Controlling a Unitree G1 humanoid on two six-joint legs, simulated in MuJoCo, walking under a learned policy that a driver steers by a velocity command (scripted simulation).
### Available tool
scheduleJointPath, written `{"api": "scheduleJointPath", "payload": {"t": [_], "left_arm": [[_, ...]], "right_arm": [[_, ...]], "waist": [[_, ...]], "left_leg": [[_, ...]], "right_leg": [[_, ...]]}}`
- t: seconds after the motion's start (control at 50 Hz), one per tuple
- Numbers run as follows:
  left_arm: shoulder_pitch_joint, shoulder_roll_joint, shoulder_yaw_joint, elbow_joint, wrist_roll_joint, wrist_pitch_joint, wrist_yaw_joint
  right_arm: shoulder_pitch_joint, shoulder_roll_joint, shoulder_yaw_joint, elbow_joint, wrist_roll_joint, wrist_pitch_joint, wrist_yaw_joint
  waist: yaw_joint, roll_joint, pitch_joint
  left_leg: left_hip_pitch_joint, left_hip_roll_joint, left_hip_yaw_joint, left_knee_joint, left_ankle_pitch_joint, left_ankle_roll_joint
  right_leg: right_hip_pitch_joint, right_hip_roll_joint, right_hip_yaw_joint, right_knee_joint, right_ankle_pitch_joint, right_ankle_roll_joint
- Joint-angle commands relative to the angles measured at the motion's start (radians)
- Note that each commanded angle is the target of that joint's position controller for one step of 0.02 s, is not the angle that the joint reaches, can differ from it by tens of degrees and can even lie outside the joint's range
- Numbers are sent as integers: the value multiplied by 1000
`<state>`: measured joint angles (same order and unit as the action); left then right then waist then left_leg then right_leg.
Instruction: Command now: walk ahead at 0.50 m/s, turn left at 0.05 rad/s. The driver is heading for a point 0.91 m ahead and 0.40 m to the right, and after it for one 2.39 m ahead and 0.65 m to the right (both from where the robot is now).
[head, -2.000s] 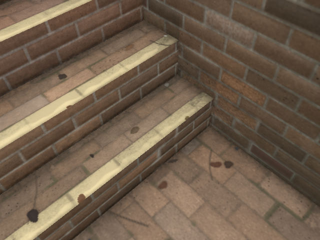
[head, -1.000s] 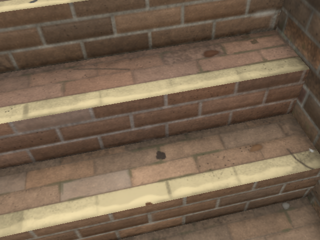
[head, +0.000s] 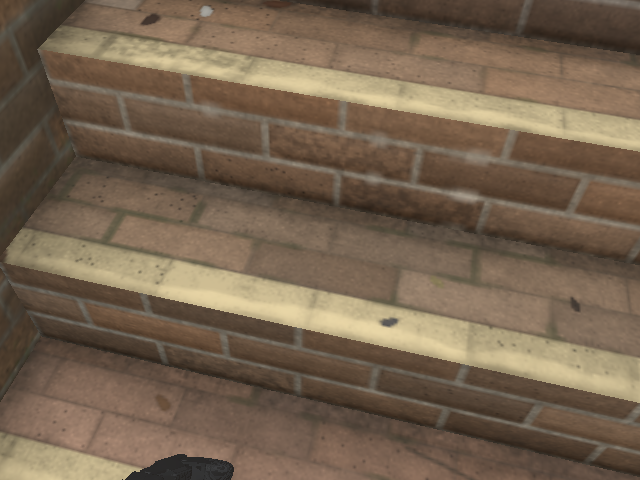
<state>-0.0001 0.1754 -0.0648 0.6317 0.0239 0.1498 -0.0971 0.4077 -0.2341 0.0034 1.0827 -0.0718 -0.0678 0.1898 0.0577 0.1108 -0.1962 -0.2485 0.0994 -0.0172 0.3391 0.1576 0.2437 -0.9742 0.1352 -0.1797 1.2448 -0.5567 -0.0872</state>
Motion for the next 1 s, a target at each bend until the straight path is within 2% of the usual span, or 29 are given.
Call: {"api": "scheduleJointPath", "payload": {"t": [0.02, 0.04, 0.06, 0.1, 0.14, 0.16, 0.18, 0.24, 0.28, 0.32, 0.34, 0.38, 0.4, 0.42, 0.44, 0.46, 0.48, 0.5, 0.52, 0.58, 0.66, 0.74, 0.78, 0.84, 0.86, 0.88, 0.92, 0.96, 1.0], "left_arm": [[590, 262, 113, 246, 12, -69, 102], [437, 203, 114, 307, -11, -88, 159], [351, 154, 105, 315, 13, -117, 174], [299, 28, 86, 382, 28, -187, 151], [301, -38, 77, 416, 16, -239, 117], [395, -94, 37, 420, 56, -219, 45], [457, -99, 32, 428, 76, -220, 25], [588, 32, 61, 461, 78, -235, 36], [667, 39, 59, 500, 122, -227, 11], [521, 149, 112, 464, 43, -223, -43], [548, 190, 111, 464, 30, -257, -61], [380, 293, 147, 374, -55, -302, -85], [447, 205, 131, 407, 10, -318, -96], [462, 132, 151, 331, -92, -340, 48], [419, 107, 151, 342, -49, -315, 82], [331, 54, 149, 234, 29, -292, 81], [227, -47, 129, 147, 56, -274, 92], [355, -60, 97, 337, -31, -216, 16], [371, -59, 92, 304, -30, -201, -18], [294, -96, 54, 237, 1, -191, -36], [121, -77, 13, 167, -24, -160, -27], [-216, 29, 3, -26, -35, -108, 15], [-350, 3, -28, -91, -24, -44, -15], [-1, -7, -15, 8, 3, -66, -28], [71, 56, 4, 49, 5, -70, 9], [168, 108, 14, 85, -15, -63, 39], [360, 284, 92, 151, 50, -71, 57], [237, 257, 111, 213, 41, -133, 35], [98, 75, 66, 261, 9, -186, 23]], "right_arm": [[-84, -213, -87, -166, 126, -68, -139], [-263, -81, -55, -213, 35, -74, -166], [-318, 78, -12, -337, -2, -70, -168], [-312, 177, 29, -438, -6, -54, -167], [-314, 160, 40, -445, 3, -55, -186], [-351, -9, 26, -415, 43, 8, -134], [-412, -20, 14, -443, 26, 13, -127], [-569, 25, 47, -518, 32, 17, -129], [-720, 71, 77, -578, 34, 42, -146], [-947, 77, 100, -704, 32, 103, -143], [-975, 79, 86, -702, 76, 106, -106], [-530, -59, 35, -533, 83, 137, -107], [-254, -104, 8, -421, 64, 134, -135], [56, -136, -49, -338, -3, 50, -207], [-39, -127, -53, -277, 34, 49, -242], [-183, -108, -56, -257, 75, 40, -236], [-270, -83, -59, -195, 78, 18, -234], [-271, -14, -18, -190, 30, 42, -161], [-255, 85, -2, -140, 29, 47, -144], [-271, 141, 7, -70, 14, 23, -124], [-176, 116, 23, -11, -66, -5, -143], [-76, 8, 11, -6, -83, -43, -130], [14, -126, -22, 37, -38, -32, -81], [-17, -244, -72, -11, 82, -97, -101], [43, -220, -76, -16, 44, -87, -95], [89, -166, -75, -59, -33, -70, -95], [-29, -119, -107, -120, -7, -14, -54], [-31, -69, -110, -107, 16, 8, -58], [-113, 6, -72, -149, 13, -8, -99]], "waist": [[201, -207, -348], [123, -377, -123], [45, -174, 35], [-85, -98, 240], [-106, -87, 301], [-29, -146, 206], [-45, -110, 152], [-30, -260, 63], [-17, -69, 91], [-82, -199, 101], [-113, -283, 94], [-284, -288, -85], [-286, -117, -319], [-294, 111, -386], [-249, 246, -327], [-168, 129, -126], [-90, 35, 60], [-132, 49, 215], [-98, -128, 164], [9, -159, 77], [33, -119, 87], [-8, -106, 7], [-4, 38, 27], [121, 101, -54], [86, 107, -167], [79, -53, -351], [164, -430, -293], [47, -256, -37], [-71, -107, 77]], "left_leg": [[-112, -47, 68, 886, 997, -82], [-452, -211, -36, 1455, -45, -156], [-629, -212, -132, 1748, -181, -132], [-841, -166, -157, 1821, -258, -77], [-983, -160, -128, 1870, -336, -72], [-1221, -215, -243, 1770, -401, 23], [-1188, -175, -168, 1696, -434, 45], [-1210, -120, -50, 1904, -692, 3], [-1294, -52, -7, 1593, -520, 12], [-643, -59, 130, 1147, -697, -16], [-284, -154, 248, 1261, -558, -121], [-258, -239, 182, 787, -377, -118], [106, -139, -73, 692, -182, 5], [297, 137, -485, 541, -453, 33], [60, 211, -839, 210, -807, 114], [-137, 183, -812, 105, -1141, 46], [-226, 181, -683, 143, -1139, -14], [-293, 171, -566, 87, -814, 52], [-237, 178, -474, 89, -581, 39], [-132, 168, -189, 36, -308, -5], [-119, 147, 18, -95, -402, -42], [-141, 93, 209, -239, -119, -73], [-247, 171, 180, -348, 473, 39], [400, 246, 221, -15, 1435, -30], [362, 218, 202, 86, 1542, -25], [100, 146, 116, 307, 1221, -63], [-452, -151, -150, 1187, -142, -183], [-745, -197, -334, 1568, -86, -155], [-790, -145, -278, 1571, -88, -127]], "right_leg": [[823, -177, 662, -485, -226, -275], [647, -231, 982, -751, -267, -339], [611, -241, 915, -795, -196, -288], [549, -238, 711, -803, -30, -182], [619, -211, 575, -834, 130, -142], [768, -228, 487, -748, 504, -180], [774, -234, 445, -780, 617, -166], [721, -280, 526, -875, 553, -174], [745, -266, 537, -911, 478, -130], [206, -280, 484, -1254, 861, -221], [0, -283, 502, -1279, 1497, -291], [555, -349, 389, -951, 2360, -216], [432, -354, 430, -591, 2309, -171], [472, -161, 290, -210, 1486, -56], [356, -52, 260, 313, 635, -32], [233, -76, 326, 632, 558, -32], [74, -73, 341, 765, 628, -65], [-186, -41, 506, 908, 629, -150], [-236, -47, 511, 907, 639, -205], [-367, -113, 400, 956, 538, -266], [-545, -147, 302, 1157, 474, -259], [-325, -268, 113, 584, 462, -177], [12, -175, -2, 334, 96, -149], [4, -90, -44, -65, 208, -98], [190, -49, 46, -105, 405, -142], [575, -112, 335, -178, 675, -228], [717, -331, 1019, -848, 173, -318], [573, -291, 909, -834, -122, -169], [404, -233, 739, -788, -89, -148]]}}
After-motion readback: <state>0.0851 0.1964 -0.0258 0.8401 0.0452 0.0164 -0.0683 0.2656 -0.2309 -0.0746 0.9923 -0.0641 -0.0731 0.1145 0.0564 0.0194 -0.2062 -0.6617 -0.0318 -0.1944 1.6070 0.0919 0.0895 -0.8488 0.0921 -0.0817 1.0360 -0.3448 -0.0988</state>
